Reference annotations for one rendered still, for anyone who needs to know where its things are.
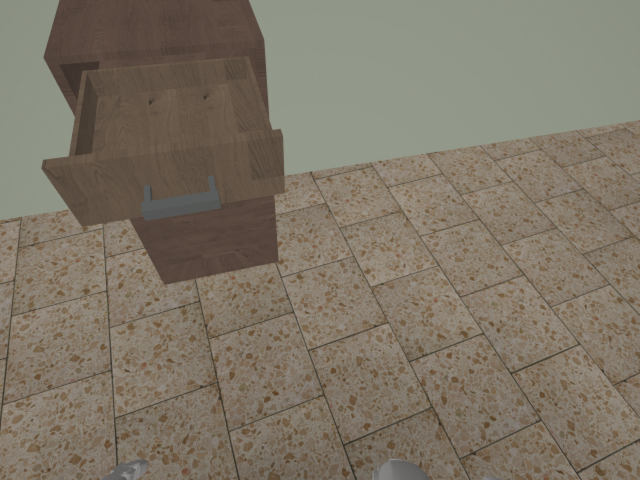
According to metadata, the robot left hand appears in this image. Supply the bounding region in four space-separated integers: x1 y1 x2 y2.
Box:
101 459 148 480

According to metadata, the right robot thigh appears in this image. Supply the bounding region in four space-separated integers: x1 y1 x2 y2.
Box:
372 460 430 480

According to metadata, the handle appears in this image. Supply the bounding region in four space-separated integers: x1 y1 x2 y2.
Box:
141 175 221 221

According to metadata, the drawer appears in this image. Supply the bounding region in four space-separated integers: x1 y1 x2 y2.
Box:
41 56 285 227

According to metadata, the cabinet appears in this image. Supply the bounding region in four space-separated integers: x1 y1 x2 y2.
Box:
43 0 279 285

